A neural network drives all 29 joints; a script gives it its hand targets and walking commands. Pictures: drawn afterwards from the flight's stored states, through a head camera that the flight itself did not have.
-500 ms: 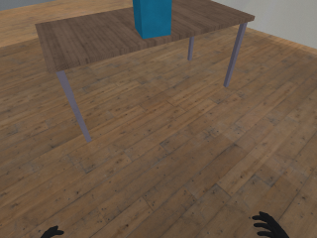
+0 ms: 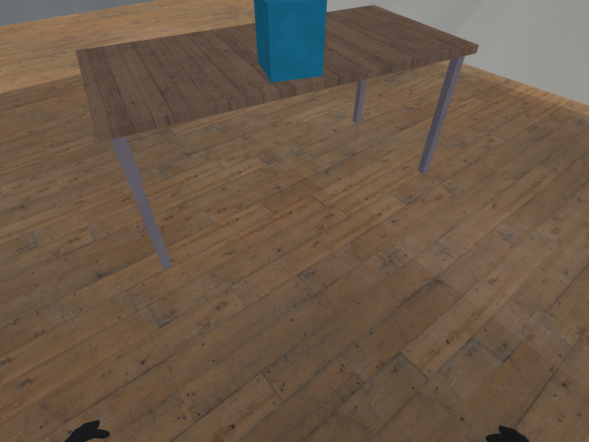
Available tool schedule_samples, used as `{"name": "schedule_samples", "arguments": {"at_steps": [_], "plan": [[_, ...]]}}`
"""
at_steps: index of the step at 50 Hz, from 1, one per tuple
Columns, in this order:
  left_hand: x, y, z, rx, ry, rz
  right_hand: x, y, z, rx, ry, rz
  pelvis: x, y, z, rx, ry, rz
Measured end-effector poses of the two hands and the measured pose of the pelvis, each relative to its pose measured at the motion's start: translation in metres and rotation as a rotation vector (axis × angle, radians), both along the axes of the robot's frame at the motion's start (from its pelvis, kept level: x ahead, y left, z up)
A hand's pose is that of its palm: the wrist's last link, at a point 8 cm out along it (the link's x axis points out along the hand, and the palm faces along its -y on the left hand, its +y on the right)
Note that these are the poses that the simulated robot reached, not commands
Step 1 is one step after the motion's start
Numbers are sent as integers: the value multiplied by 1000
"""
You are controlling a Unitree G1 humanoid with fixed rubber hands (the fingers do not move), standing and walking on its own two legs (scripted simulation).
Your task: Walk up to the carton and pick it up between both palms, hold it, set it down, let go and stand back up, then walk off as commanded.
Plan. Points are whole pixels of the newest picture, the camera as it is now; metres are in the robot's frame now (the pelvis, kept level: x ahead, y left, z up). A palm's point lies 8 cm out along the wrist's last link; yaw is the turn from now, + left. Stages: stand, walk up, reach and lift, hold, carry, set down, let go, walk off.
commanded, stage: walk up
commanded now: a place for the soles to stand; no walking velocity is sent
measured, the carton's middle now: (288, 34) +1.44 +0.00 +0.06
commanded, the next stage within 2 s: none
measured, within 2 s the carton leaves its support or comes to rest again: neither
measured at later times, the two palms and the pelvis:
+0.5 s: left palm out of the picture +0.16 +0.18 -0.02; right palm out of the picture +0.25 -0.47 -0.09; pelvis +0.12 -0.16 +0.01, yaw +6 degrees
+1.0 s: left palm (262, 321) +0.35 +0.06 -0.07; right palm out of the picture +0.41 -0.60 -0.09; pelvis +0.31 -0.27 -0.01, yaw +9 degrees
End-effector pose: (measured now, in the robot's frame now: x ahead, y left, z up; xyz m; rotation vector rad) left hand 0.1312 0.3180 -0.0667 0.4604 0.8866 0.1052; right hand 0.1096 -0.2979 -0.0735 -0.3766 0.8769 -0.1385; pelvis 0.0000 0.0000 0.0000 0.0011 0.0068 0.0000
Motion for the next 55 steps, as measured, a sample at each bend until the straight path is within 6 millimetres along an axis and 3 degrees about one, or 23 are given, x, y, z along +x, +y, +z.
{"name": "schedule_samples", "arguments": {"at_steps": [4,8,10,13,17,20,24,30,34,41,44,47,49,52,55], "plan": [[-8,0,4,21,44,29,-17,-33,7,-59,111,33,8,-21,5,-18,12,40],[-2,-22,-5,24,56,48,-11,-72,5,-92,147,39,22,-53,-1,14,-9,57],[7,-42,-7,14,40,64,5,-93,1,-97,138,46,34,-71,-6,37,-9,67],[15,-73,-8,19,18,103,44,-124,-14,-97,102,77,50,-99,-17,60,-21,88],[2,-105,7,40,37,172,102,-136,-15,-49,26,121,73,-124,-7,80,-39,115],[7,-116,31,74,50,198,128,-147,-7,-21,15,141,92,-140,7,104,-34,120],[26,-129,47,118,71,204,141,-165,-16,4,72,135,115,-159,13,127,-35,115],[69,-153,50,122,86,208,153,-188,-33,22,180,107,156,-180,12,122,-18,107],[96,-172,37,102,107,220,179,-203,-37,13,206,107,185,-193,8,117,1,108],[136,-198,6,58,149,281,244,-232,-30,-63,179,129,240,-217,-3,89,-24,139],[170,-207,-8,57,127,254,242,-259,-38,-120,179,72,257,-228,-17,73,-73,123],[204,-229,-7,20,66,244,249,-282,-32,-135,187,41,282,-248,-15,87,-95,132],[218,-246,-5,-10,47,247,278,-296,-23,-141,145,59,298,-264,-12,71,-99,147],[233,-270,-6,-21,52,250,338,-315,-14,-126,56,112,321,-292,-12,60,-84,170],[246,-297,-12,12,76,255,397,-341,-20,-98,-10,163,344,-328,-23,87,-77,185]]}}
